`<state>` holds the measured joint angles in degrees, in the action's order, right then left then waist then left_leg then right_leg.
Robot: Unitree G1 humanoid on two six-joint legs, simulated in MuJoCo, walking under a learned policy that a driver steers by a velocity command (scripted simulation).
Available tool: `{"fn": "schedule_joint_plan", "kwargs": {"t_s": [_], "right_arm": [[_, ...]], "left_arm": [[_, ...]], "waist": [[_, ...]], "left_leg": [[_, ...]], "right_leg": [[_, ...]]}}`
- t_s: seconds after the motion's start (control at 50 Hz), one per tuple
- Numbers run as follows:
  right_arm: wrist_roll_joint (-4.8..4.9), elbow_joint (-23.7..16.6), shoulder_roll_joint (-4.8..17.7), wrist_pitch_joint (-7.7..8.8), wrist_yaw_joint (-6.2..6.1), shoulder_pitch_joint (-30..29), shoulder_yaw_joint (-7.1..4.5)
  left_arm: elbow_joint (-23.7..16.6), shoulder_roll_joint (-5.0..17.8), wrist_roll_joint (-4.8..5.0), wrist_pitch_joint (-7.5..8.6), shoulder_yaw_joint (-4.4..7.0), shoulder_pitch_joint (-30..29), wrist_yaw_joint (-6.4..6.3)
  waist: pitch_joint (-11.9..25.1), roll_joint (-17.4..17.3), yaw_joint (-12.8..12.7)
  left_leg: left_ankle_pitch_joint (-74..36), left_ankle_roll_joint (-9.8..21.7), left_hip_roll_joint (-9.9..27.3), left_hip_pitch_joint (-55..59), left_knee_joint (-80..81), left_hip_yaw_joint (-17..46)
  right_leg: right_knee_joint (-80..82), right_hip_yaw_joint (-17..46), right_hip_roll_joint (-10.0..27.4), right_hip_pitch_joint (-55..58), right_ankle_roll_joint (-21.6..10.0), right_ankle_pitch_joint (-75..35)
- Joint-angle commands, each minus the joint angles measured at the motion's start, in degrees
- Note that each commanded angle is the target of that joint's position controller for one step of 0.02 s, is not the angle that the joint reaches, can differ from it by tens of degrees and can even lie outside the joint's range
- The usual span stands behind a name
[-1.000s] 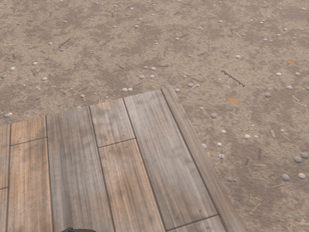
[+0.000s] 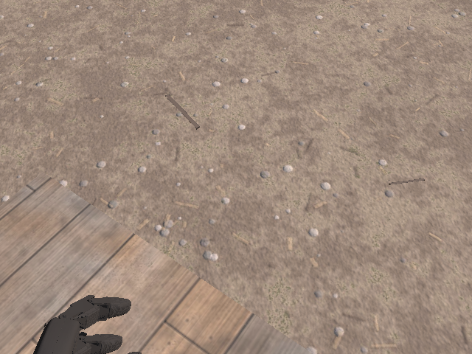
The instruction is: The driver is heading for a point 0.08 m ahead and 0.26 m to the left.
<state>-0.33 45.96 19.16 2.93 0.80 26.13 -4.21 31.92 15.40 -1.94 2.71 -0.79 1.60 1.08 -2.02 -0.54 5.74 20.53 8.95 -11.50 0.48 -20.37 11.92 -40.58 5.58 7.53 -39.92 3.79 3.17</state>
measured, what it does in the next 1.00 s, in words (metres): walks ahead, turning left: right foot, then left foot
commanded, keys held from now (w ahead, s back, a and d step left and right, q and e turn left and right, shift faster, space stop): w+shift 0.20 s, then shift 0.30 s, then q+shift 0.50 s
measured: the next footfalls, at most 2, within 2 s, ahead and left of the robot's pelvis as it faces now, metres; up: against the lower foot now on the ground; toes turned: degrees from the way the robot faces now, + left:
right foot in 0.08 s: +0.28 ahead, -0.18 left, +0.00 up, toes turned +6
left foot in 0.48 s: +0.59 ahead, +0.09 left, +0.00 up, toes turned +8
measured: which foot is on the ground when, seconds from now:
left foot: down 0.00-0.10, up 0.12-0.46, down 0.48-0.92, up 0.94-1.00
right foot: up 0.00-0.06, down 0.08-0.48, up 0.50-0.90, down 0.92-1.00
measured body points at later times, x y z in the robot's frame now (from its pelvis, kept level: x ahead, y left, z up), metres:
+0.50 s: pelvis +0.42 -0.02 -0.02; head +0.45 +0.00 +0.43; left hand +0.33 +0.25 -0.15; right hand +0.71 -0.18 -0.07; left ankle +0.55 +0.08 -0.73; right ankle +0.25 -0.19 -0.70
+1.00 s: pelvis +0.55 -0.04 +0.01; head +0.58 -0.03 +0.45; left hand +0.57 +0.29 -0.08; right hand +0.83 -0.23 -0.09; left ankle +0.53 +0.07 -0.69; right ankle +0.65 -0.12 -0.73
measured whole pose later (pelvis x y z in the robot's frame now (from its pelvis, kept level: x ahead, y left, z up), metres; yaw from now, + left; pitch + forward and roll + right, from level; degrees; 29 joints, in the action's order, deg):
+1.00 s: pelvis +0.55 -0.04 +0.01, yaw +33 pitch +2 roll +0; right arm 1.7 36.9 19.5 -3.1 -2.0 11.5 -6.0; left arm 38.4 15.6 -2.1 0.4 2.8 5.5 -1.9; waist -1.7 -1.0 2.2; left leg 24.6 -1.0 -9.9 -29.2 -50.9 11.6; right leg -27.8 4.1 -1.9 -19.5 -0.1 10.0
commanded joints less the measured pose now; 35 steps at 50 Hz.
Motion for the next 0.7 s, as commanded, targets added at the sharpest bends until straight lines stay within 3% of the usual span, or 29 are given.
{"fn": "schedule_joint_plan", "kwargs": {"t_s": [0.02,0.04,0.06,0.08,0.1,0.12,0.14,0.16,0.18,0.22,0.24,0.28,0.3,0.32,0.34,0.36,0.4,0.42,0.44,0.46,0.48,0.5,0.52,0.54,0.56,0.58,0.62,0.66,0.7], "right_arm": [[0.32,-4.69,9.90,1.37,-0.15,-5.08,-2.74],[0.11,-4.16,10.64,1.33,-0.37,-4.28,-2.83],[-0.21,-3.61,12.02,1.30,-0.28,-4.46,-2.93],[-0.58,-3.76,11.36,1.65,-0.06,-6.56,-2.56],[-1.12,-5.28,3.85,2.57,-0.41,-8.01,-0.49],[1.43,-8.18,-1.17,2.83,0.01,0.90,1.24],[-0.69,-5.83,2.98,1.79,-0.75,-3.20,1.42],[-1.64,-6.13,4.36,1.38,-0.07,-8.52,1.12],[-1.98,-6.88,3.96,1.19,0.62,-11.97,1.31],[-2.29,-8.55,1.44,0.43,1.79,-14.95,2.02],[-2.18,-8.67,0.60,-0.03,1.77,-14.72,2.29],[-2.42,-10.27,0.51,-0.14,1.46,-17.09,2.65],[-2.53,-11.46,0.19,0.08,1.57,-18.97,2.99],[-2.30,-11.39,-0.78,0.16,2.06,-19.82,3.52],[2.67,-11.25,-1.77,1.49,1.83,-19.80,3.71],[2.29,-11.46,-1.03,2.21,2.33,-21.86,3.99],[0.72,-12.08,0.58,2.78,2.74,-24.49,3.06],[0.34,-11.22,2.29,2.70,2.54,-21.72,2.23],[-0.09,-8.85,3.48,2.52,2.24,-15.38,1.28],[-0.41,-6.86,4.51,1.95,1.64,-9.80,0.43],[-0.96,-5.84,8.26,1.24,0.59,-5.37,-0.63],[-2.80,-6.72,10.27,0.96,-0.10,-6.90,0.22],[-1.57,-6.69,6.97,0.89,0.73,-6.50,0.53],[0.22,-8.53,6.83,0.67,1.00,-12.40,0.09],[1.67,-9.00,5.97,0.45,0.94,-16.13,-0.03],[1.86,-9.30,5.73,0.11,0.67,-17.34,-0.06],[0.61,-9.61,6.66,-0.28,0.30,-17.48,-0.84],[0.51,-10.23,5.71,-0.69,-0.20,-18.72,-1.01],[0.75,-10.55,6.90,-1.56,-1.16,-18.23,-1.76]], "left_arm": [[-2.09,6.77,0.68,0.48,2.01,0.81,-0.30],[-0.82,8.47,0.42,0.69,2.78,4.25,-0.75],[1.20,10.32,0.17,1.03,3.86,11.70,-1.36],[3.85,12.28,-0.22,1.30,5.01,22.90,-2.31],[5.91,16.07,-1.58,1.68,6.21,34.71,-3.45],[6.29,20.81,-2.17,1.66,7.20,28.46,-2.57],[4.38,13.80,-1.43,1.18,6.59,20.26,-1.72],[4.52,9.61,-0.80,1.17,5.70,17.49,-1.28],[6.12,8.07,-1.18,1.32,5.38,17.54,-0.99],[10.04,6.20,-1.05,2.42,4.49,19.96,-0.97],[11.41,5.38,-0.45,3.11,4.09,20.78,-0.63],[12.93,6.36,0.78,4.31,4.08,20.67,0.13],[13.28,6.94,1.07,4.48,4.06,19.17,0.31],[12.98,6.37,1.30,4.36,3.72,16.77,0.43],[10.63,10.07,4.06,4.71,4.99,11.62,-1.26],[10.74,10.81,4.91,4.92,5.09,12.54,-2.10],[13.22,13.17,4.19,4.59,5.91,18.13,-2.87],[13.41,14.07,4.02,4.25,6.26,18.18,-3.07],[13.28,13.70,3.92,3.76,6.14,17.50,-3.14],[13.01,13.16,3.98,3.30,5.87,17.06,-3.11],[11.85,10.88,2.99,3.07,5.10,17.70,-3.13],[12.47,3.21,1.35,2.76,2.62,29.39,-2.06],[14.50,6.89,2.56,2.61,2.85,32.84,-1.23],[12.15,10.39,3.08,2.28,3.81,25.26,-1.39],[9.85,10.93,2.40,1.97,4.06,18.02,-2.37],[9.16,10.73,1.75,1.30,4.29,14.98,-3.43],[7.53,9.71,1.32,-0.01,4.43,15.30,-4.09],[6.78,7.75,1.27,-0.73,4.15,14.88,-4.34],[5.55,6.34,0.95,-1.28,3.86,11.58,-4.49]], "waist": [[0.45,-1.85,-3.64],[3.14,-1.39,-4.98],[8.00,0.13,-9.32],[12.83,0.87,-15.84],[19.32,9.78,-19.44],[23.61,30.01,-9.55],[13.15,15.21,-9.34],[7.62,6.12,-9.72],[3.94,1.31,-9.33],[-0.59,3.34,-7.62],[-1.36,3.59,-6.56],[-2.19,4.48,-5.25],[-2.15,5.59,-4.49],[-0.06,5.16,-4.19],[0.11,8.96,-3.24],[1.11,7.24,-4.59],[3.42,5.79,-5.07],[4.53,6.10,-3.43],[7.55,5.78,-0.30],[9.93,5.65,2.68],[13.20,-0.03,3.94],[22.69,-15.10,-3.85],[32.74,-11.03,-2.76],[24.39,-6.13,-2.86],[16.04,-1.43,-3.20],[11.87,1.31,-4.21],[10.14,-0.69,-7.20],[9.93,-2.19,-8.85],[10.95,-2.61,-8.53]], "left_leg": [[-31.02,4.28,11.80,-14.60,3.40,11.64],[-40.09,3.12,12.24,-9.84,-2.21,11.32],[-47.44,1.65,11.82,-7.76,-12.48,9.37],[-45.89,0.23,10.23,-13.27,-27.37,6.94],[-19.90,-0.43,6.72,-23.37,-49.35,3.04],[6.25,-2.34,0.85,-38.84,-60.56,-2.25],[0.68,-1.46,7.30,-45.52,-63.49,-3.06],[-3.71,-1.93,9.54,-45.25,-60.53,-4.01],[-4.77,-2.25,10.89,-43.78,-57.48,-4.23],[-3.15,-3.21,11.80,-42.44,-52.83,-2.97],[-1.46,-3.91,11.18,-42.12,-51.41,-3.18],[-3.19,-5.37,10.08,-41.83,-43.47,-4.98],[-6.30,-6.00,9.83,-39.66,-36.27,-6.90],[-11.76,-6.36,9.10,-33.19,-29.91,-10.48],[-15.32,-6.85,11.54,-30.77,-21.73,-9.70],[-20.00,-7.61,10.85,-26.99,-16.68,-11.23],[-26.82,-6.24,8.80,-21.25,-11.31,-11.78],[-27.85,-5.24,7.76,-17.91,-9.92,-12.03],[-30.08,-4.11,6.45,-10.34,-8.72,-12.69],[-32.99,-2.94,7.29,-3.03,-7.69,-11.95],[-51.07,-0.62,14.42,6.69,-9.26,-4.73],[-80.19,10.99,31.77,20.83,-13.99,15.85],[-71.56,15.75,32.66,22.14,-10.45,24.27],[-61.87,14.05,28.74,14.94,-7.97,19.04],[-54.50,11.28,25.28,6.82,-5.67,15.37],[-49.39,9.78,23.41,-0.70,-2.96,14.27],[-45.60,9.58,21.73,-9.47,0.17,14.47],[-43.67,8.68,20.20,-15.19,0.94,12.42],[-42.13,7.79,18.50,-17.99,0.75,12.22]], "right_leg": [[7.49,-4.45,-5.16,23.00,-1.42,-4.90],[8.42,-5.07,-6.79,25.86,-2.23,-0.96],[9.17,-6.75,-8.48,33.38,-3.21,3.67],[7.86,-6.31,-6.34,45.78,-4.32,7.53],[9.43,8.69,6.09,57.37,-5.80,28.06],[26.84,47.16,18.49,61.70,-12.39,39.97],[27.57,46.16,16.50,54.41,-14.12,48.98],[25.97,34.89,13.77,47.66,-14.00,42.14],[25.99,26.86,11.06,41.66,-13.37,32.41],[27.04,16.43,7.56,35.05,-12.29,17.00],[26.98,13.06,7.38,34.12,-12.39,2.62],[27.14,4.56,7.07,33.30,-12.49,-24.68],[27.88,-0.14,5.38,31.78,-11.80,-30.34],[28.85,-5.93,1.33,28.86,-10.07,-32.35],[27.50,-5.58,2.14,28.90,-11.12,-32.40],[27.84,-6.21,2.51,29.23,-11.21,-33.22],[26.93,-6.00,3.27,32.92,-10.08,-30.93],[23.49,-6.55,3.27,34.34,-9.39,-34.70],[17.13,-7.84,2.12,34.26,-8.20,-37.53],[8.63,-8.82,0.64,32.35,-6.51,-36.80],[-6.86,-9.72,-3.02,25.09,-4.00,-19.76],[-32.62,-6.29,-10.76,11.68,-0.76,35.02],[-38.92,3.04,-9.87,10.56,-0.80,35.52],[-37.95,1.35,-7.70,6.95,-0.55,32.81],[-34.97,-0.52,-6.73,3.62,-0.31,29.00],[-33.37,-0.79,-6.47,3.94,0.28,26.31],[-29.96,0.70,-6.39,8.19,0.57,23.54],[-22.62,0.67,-6.42,10.56,0.60,23.48],[-15.96,0.03,-8.26,12.25,1.25,20.72]]}}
